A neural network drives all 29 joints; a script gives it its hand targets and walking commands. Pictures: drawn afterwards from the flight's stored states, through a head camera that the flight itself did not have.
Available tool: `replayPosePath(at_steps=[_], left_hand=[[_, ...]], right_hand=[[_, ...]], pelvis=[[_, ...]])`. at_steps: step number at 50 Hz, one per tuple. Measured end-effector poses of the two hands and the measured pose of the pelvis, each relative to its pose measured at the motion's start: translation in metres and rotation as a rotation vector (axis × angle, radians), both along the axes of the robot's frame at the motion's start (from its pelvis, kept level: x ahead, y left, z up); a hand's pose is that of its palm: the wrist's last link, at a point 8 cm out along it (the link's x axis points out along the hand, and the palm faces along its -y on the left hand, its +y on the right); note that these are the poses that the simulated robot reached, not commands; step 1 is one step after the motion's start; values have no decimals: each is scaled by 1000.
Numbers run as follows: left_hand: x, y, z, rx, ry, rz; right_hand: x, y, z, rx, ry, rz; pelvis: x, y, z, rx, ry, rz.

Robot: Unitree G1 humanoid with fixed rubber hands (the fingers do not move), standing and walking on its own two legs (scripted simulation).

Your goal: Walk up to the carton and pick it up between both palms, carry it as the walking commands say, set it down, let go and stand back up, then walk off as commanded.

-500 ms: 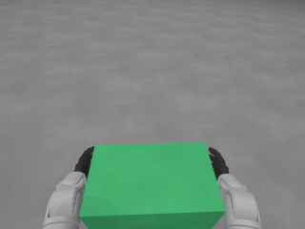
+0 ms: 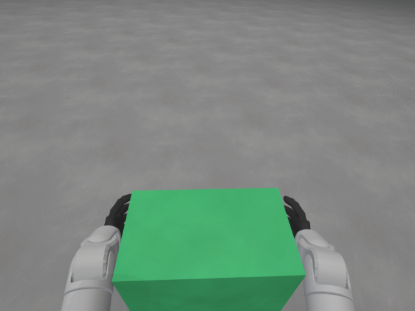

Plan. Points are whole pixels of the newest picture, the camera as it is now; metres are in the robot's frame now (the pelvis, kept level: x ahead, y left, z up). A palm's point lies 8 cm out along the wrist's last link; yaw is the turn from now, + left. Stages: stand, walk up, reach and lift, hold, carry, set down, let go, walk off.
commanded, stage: hold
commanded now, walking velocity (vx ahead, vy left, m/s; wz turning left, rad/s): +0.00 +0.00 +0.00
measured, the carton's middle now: (206, 266) +0.24 +0.00 -0.01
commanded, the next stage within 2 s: carry in 0.08 s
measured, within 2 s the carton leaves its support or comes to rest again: neither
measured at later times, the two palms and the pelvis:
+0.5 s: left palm (159, 242) +0.25 +0.09 +0.06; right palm (355, 252) +0.23 -0.26 +0.06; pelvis -0.02 -0.07 -0.04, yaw +0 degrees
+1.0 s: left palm (214, 300) +0.16 -0.01 +0.03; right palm out of the picture +0.18 -0.36 +0.05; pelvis -0.07 -0.21 -0.04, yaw +1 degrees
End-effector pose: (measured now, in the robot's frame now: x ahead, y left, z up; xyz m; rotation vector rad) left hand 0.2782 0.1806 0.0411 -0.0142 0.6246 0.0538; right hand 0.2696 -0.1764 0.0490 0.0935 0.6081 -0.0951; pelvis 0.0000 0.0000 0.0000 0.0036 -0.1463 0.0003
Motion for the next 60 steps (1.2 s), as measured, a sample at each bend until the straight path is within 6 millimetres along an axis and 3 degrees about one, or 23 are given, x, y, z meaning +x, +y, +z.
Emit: replayPosePath(at_steps=[6, 11, 19, 25, 28, 34, 38, 46, 49, 55, 60], left_hand=[[2, 0, 0, -9, 3, 7], [3, -9, 12, 9, -28, -12], [-9, -62, 29, 13, -9, -23], [-32, -91, 17, -26, 15, 21], [-44, -101, 7, -26, 57, 31], [-62, -135, 16, -12, 41, 55], [-80, -157, 2, -44, 75, 98], [-109, -175, -1, -75, 50, 166], [-117, -184, -9, -77, 73, 163], [-122, -227, 1, -77, 81, 117], [-119, -275, 15, -65, 49, 85]], right_hand=[[0, 0, -1, 8, 2, -3], [-5, -8, 4, -25, -30, 7], [-29, -57, 14, -30, -10, -28], [-43, -87, 15, 8, 11, -57], [-52, -97, 7, 32, 51, -71], [-70, -130, -2, 55, 38, -62], [-77, -153, -9, 38, 71, -32], [-77, -169, 5, 37, 50, 14], [-83, -179, 1, 29, 70, 13], [-110, -222, 4, 29, 77, -35], [-120, -270, 12, 49, 45, -73]], pelvis=[[-1, 3, -4, 5, 42, -18], [-3, -8, -11, 2, 125, -47], [-11, -48, -22, -39, 179, -46], [-20, -71, -36, -27, 184, -4], [-26, -87, -38, 4, 191, -27], [-40, -125, -42, -6, 198, -30], [-50, -148, -44, -14, 195, 7], [-67, -187, -42, -47, 205, 44], [-73, -203, -41, -15, 204, 30], [-81, -234, -30, -21, 190, 23], [-84, -273, -26, -38, 197, 12]])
